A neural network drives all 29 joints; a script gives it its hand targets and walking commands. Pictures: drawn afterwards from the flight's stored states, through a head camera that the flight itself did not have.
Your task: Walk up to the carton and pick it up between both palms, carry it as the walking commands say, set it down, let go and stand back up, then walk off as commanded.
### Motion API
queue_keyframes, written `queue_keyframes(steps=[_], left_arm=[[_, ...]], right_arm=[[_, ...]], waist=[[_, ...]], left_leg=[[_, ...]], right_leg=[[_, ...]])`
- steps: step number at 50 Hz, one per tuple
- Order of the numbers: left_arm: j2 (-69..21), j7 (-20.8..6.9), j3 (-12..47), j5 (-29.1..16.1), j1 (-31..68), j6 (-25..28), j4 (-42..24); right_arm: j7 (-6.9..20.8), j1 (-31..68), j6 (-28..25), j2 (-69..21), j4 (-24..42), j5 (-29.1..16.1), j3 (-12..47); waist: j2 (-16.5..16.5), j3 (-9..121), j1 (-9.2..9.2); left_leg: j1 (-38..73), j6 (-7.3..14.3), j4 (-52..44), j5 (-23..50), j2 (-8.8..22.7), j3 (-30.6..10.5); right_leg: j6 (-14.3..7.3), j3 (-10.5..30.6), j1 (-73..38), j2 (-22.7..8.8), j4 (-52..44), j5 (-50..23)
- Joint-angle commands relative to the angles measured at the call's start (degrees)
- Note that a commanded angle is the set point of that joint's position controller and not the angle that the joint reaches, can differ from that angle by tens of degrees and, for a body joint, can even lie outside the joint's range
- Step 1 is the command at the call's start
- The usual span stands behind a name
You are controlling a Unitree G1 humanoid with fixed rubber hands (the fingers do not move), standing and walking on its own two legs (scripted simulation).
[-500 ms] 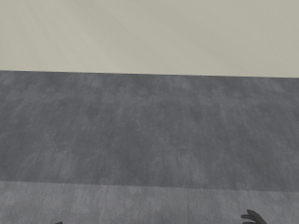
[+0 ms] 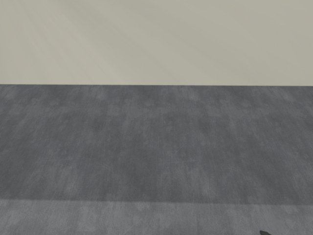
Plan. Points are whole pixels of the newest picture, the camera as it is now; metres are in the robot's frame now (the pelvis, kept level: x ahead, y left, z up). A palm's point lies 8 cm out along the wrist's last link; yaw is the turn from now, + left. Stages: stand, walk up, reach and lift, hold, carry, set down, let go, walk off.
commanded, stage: stand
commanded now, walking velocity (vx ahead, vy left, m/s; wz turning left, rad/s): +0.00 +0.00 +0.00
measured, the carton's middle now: out of the picture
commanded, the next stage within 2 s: walk up in 1.76 s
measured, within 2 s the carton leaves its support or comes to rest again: neither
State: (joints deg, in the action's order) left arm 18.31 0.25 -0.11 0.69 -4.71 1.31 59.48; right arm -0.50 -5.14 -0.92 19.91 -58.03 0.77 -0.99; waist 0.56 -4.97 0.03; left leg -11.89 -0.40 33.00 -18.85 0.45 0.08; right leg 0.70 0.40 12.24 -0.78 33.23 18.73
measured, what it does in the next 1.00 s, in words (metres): stands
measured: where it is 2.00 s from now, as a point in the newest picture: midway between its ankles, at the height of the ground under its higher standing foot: outside the picture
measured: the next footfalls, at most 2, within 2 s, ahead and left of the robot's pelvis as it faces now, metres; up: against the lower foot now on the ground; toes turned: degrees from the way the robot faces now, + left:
none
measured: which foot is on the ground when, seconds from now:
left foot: down 0.00-1.00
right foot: down 0.00-1.00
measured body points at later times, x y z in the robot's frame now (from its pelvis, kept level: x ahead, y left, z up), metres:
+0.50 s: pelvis +0.00 +0.00 +0.02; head +0.01 +0.00 +0.46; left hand +0.08 +0.29 -0.12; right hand +0.10 -0.29 -0.12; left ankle -0.01 +0.12 -0.73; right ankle -0.01 -0.13 -0.73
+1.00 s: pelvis +0.00 +0.00 +0.02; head +0.01 +0.00 +0.47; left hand +0.08 +0.30 -0.12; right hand +0.10 -0.29 -0.11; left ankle -0.01 +0.12 -0.73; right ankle -0.01 -0.13 -0.73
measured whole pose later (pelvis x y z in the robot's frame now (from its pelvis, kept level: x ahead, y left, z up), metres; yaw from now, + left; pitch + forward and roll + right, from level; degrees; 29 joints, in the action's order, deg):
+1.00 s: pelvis +0.00 +0.00 +0.02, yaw +0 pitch -3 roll +0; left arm 18.5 -0.1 -0.8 0.5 -4.7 1.1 65.5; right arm 0.0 -4.2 -1.1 19.3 -62.7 0.7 0.1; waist 0.3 -4.0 -0.7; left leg -5.0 -0.3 19.5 -11.4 0.3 0.2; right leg 1.1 0.0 5.4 -1.3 19.8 11.4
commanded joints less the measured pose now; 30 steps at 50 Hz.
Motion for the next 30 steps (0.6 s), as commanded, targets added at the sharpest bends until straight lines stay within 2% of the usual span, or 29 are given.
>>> queue_keyframes(steps=[1, 3, 4, 5, 6, 7, 8, 9, 10, 11, 12, 13, 14, 15, 16, 17, 18, 20, 21, 22, 23, 25, 26, 27, 28, 29, 30], left_arm=[[12.37, 0.88, -2.41, -0.06, 4.01, 0.71, -2.7], [12.22, 0.51, -2.33, -0.13, 3.58, 1.02, -3.0], [12.31, 0.65, -2.49, -0.4, 3.8, 0.91, -1.81], [11.38, 0.42, -2.12, 0.08, 4.6, 1.42, -2.42], [10.92, 0.75, -1.85, 0.02, 4.8, 0.93, -1.58], [10.98, 0.5, -1.96, -0.48, 2.41, 1.17, -1.3], [11.18, 0.29, -2.04, 0.07, 3.89, 0.94, -0.89], [11.57, 0.5, -2.17, -0.48, 4.08, 0.77, -0.77], [12.03, 0.48, -2.07, -0.57, 4.59, 0.87, -1.22], [11.74, 0.62, -2.26, -0.6, 3.17, 0.61, -0.47], [12.42, 0.75, -2.43, -0.46, 1.43, 1.11, 0.11], [12.18, 0.63, -2.33, 0.14, 3.56, 0.99, -0.01], [12.38, 0.59, -2.69, 0.25, 3.73, 1.06, 0.17], [13.12, 0.67, -2.44, -0.2, 3.77, 0.73, 0.99], [11.66, 0.4, -2.3, 0.26, 2.49, 0.86, 0.46], [12.07, 0.26, -2.4, 0.23, 3.63, 0.91, 0.9], [10.87, 0.15, -1.97, -0.27, 2.42, 0.78, 1.1], [12.85, 0.02, -2.71, -0.11, 2.43, 0.54, 1.94], [12.47, 0.2, -3.03, -0.33, 2.65, 0.7, 1.29], [12.33, -0.05, -2.89, -0.29, 4.44, 0.63, 0.87], [11.55, 0.23, -2.54, 0.01, 4.02, 0.54, 0.87], [12.14, 0.11, -2.73, -0.35, 3.17, 0.87, 0.92], [12.17, 0.34, -2.68, -0.71, 2.59, 0.9, 1.77], [11.42, 0.12, -2.37, -0.02, 2.2, 0.76, 2.43], [11.22, 0.31, -2.34, 0.26, 3.75, 0.88, 2.05], [12.74, 0.48, -2.97, 0.09, 4.42, 0.71, 1.55], [12.0, 0.21, -2.85, -0.62, 1.9, 1.02, 1.89]], right_arm=[[-0.2, 3.24, -1.1, 11.64, 2.78, 0.12, -2.17], [-0.32, 1.44, -1.29, 10.58, 2.11, -0.56, -2.06], [0.08, 2.05, -1.47, 11.68, 1.22, -0.34, -1.77], [-0.18, 3.98, -1.29, 9.87, 2.5, -0.04, -1.8], [-0.12, 3.31, -1.36, 9.98, 1.46, 0.03, -1.65], [-0.06, 3.1, -1.49, 12.81, 1.24, 0.33, -2.45], [-0.32, 3.11, -1.27, 12.05, 0.43, 0.33, -1.84], [-0.24, 2.02, -1.3, 11.25, 0.34, 0.11, -1.93], [-0.45, 2.62, -1.24, 11.11, 0.62, -0.04, -1.31], [-0.14, 3.76, -1.68, 11.32, 0.47, 0.01, -1.76], [-0.24, 2.42, -1.41, 11.17, 0.37, -0.32, -1.83], [-0.52, 4.84, -1.46, 10.01, 0.18, -0.25, -1.29], [-0.16, 4.38, -1.53, 9.26, 0.71, -0.46, -1.14], [-0.22, 2.85, -1.36, 10.99, 0.19, -0.22, -1.74], [-0.27, 2.69, -1.44, 11.2, -0.32, -0.21, -1.3], [-0.27, 3.01, -1.52, 10.16, -0.33, -0.43, -1.51], [-0.24, 2.87, -1.63, 12.54, -0.4, -0.05, -1.74], [-0.51, 1.43, -1.62, 11.29, -1.23, 0.05, -1.37], [-0.38, 2.98, -1.45, 10.47, -0.33, 0.17, -1.29], [-0.67, 4.39, -1.44, 11.16, -0.1, 0.25, -1.35], [-0.57, 3.47, -1.74, 11.28, -0.56, -0.18, -1.58], [-0.19, 5.16, -1.11, 11.1, -0.53, 0.19, -1.23], [-0.36, 2.7, -1.01, 11.13, -1.37, -0.24, -1.33], [-0.4, 2.85, -1.31, 12.29, -1.52, -0.26, -1.85], [-0.35, 2.4, -1.49, 11.89, -1.41, -0.11, -1.46], [-0.09, 3.41, -1.24, 11.78, -1.52, -0.19, -1.62], [0.02, 2.83, -1.36, 11.4, -1.09, -0.42, -1.41]], waist=[[-2.28, 5.51, -0.01], [-1.69, 7.07, 0.01], [-1.4, 8.1, -0.48], [-2.4, 8.65, 0.52], [-0.34, 8.89, -0.07], [-0.98, 7.2, -0.65], [-1.96, 7.94, -0.28], [-0.03, 7.75, -0.44], [-2.0, 9.3, -0.31], [-1.64, 6.61, -0.81], [2.9, 7.1, -0.66], [3.15, 7.46, -1.19], [0.3, 7.82, -0.86], [1.08, 8.08, -0.1], [-1.22, 6.27, -1.36], [-0.06, 7.43, 0.03], [0.87, 4.7, -0.51], [0.92, 4.58, -0.1], [-0.24, 6.18, -0.37], [0.31, 7.77, -1.02], [-1.3, 7.47, -0.05], [2.21, 4.92, -0.98], [-1.5, 5.38, -0.69], [0.07, 4.68, -0.45], [-3.43, 4.97, -0.1], [-3.19, 5.64, -0.25], [-0.69, 7.08, -0.5]], left_leg=[[2.64, 2.7, -6.73, 15.62, 4.76, -3.88], [5.85, 2.63, -9.47, 18.87, 5.97, -5.44], [4.67, 2.78, -10.38, 17.03, 6.09, -5.62], [6.52, 2.74, -10.24, 16.8, 6.02, -5.25], [6.28, 2.63, -11.66, 17.96, 6.27, -5.4], [5.79, 2.56, -11.21, 19.06, 6.05, -5.13], [6.74, 2.58, -11.23, 19.81, 6.29, -4.59], [6.24, 2.62, -12.82, 20.65, 6.16, -5.24], [7.78, 1.87, -12.95, 20.54, 6.68, -4.98], [5.12, 2.14, -13.16, 20.74, 6.38, -5.08], [6.63, 2.31, -13.33, 21.29, 6.35, -4.81], [5.88, 1.38, -13.23, 21.44, 6.14, -4.63], [7.1, 1.87, -13.86, 20.31, 6.43, -4.94], [6.91, 2.22, -14.36, 18.78, 6.41, -4.6], [5.64, 2.08, -14.45, 17.64, 6.61, -5.26], [7.43, 1.56, -14.66, 18.17, 6.23, -4.46], [6.98, 2.09, -14.49, 18.96, 6.53, -5.28], [5.87, 2.49, -15.08, 16.23, 6.63, -5.06], [6.47, 2.73, -14.59, 17.51, 6.62, -5.46], [7.16, 2.3, -15.12, 18.89, 6.78, -5.02], [7.76, 2.32, -15.46, 16.64, 6.91, -5.56], [5.79, 2.41, -15.43, 17.36, 7.07, -5.62], [5.66, 2.14, -15.67, 16.62, 6.5, -5.5], [6.8, 2.19, -15.59, 16.33, 6.59, -5.07], [7.42, 2.28, -15.45, 17.28, 6.84, -5.29], [6.9, 2.07, -15.69, 17.5, 6.93, -4.96], [8.7, 2.29, -15.29, 16.63, 6.59, -5.33]], right_leg=[[-3.86, 6.06, -0.59, -6.28, -10.13, -16.51], [-4.06, 5.63, -1.94, -6.03, -10.2, -16.67], [-3.64, 5.65, -4.17, -6.04, -11.29, -16.29], [-3.44, 4.42, -3.36, -6.22, -11.47, -16.14], [-3.44, 4.93, -4.85, -5.84, -11.35, -16.28], [-2.95, 4.13, -5.28, -5.21, -11.95, -17.11], [-3.29, 4.17, -5.17, -5.74, -12.22, -18.07], [-3.11, 4.85, -6.2, -5.73, -12.28, -19.34], [-2.82, 3.42, -6.12, -5.75, -11.96, -18.45], [-2.5, 3.54, -7.06, -5.63, -13.01, -19.17], [-2.91, 4.3, -7.08, -6.2, -12.8, -19.99], [-2.82, 3.61, -7.25, -6.21, -12.6, -19.85], [-2.72, 3.39, -7.51, -6.06, -13.48, -17.49], [-2.46, 3.27, -6.73, -5.72, -13.66, -15.72], [-2.21, 3.64, -7.75, -5.9, -14.01, -16.07], [-2.56, 4.29, -6.17, -6.15, -14.55, -16.37], [-2.44, 3.54, -5.58, -5.95, -14.93, -15.01], [-2.64, 4.66, -6.52, -6.42, -15.86, -15.74], [-2.22, 3.71, -7.21, -6.14, -15.53, -16.18], [-2.46, 4.11, -7.43, -6.61, -15.2, -17.35], [-2.49, 4.21, -6.76, -6.52, -15.28, -15.84], [-2.24, 4.18, -6.69, -6.35, -15.96, -17.06], [-2.25, 4.26, -6.55, -6.38, -15.87, -15.92], [-2.18, 3.9, -5.98, -6.69, -16.21, -17.11], [-2.1, 3.71, -5.71, -6.51, -15.31, -17.13], [-2.35, 3.95, -5.81, -6.12, -15.64, -16.07], [-2.35, 4.41, -5.81, -6.44, -15.84, -16.66]])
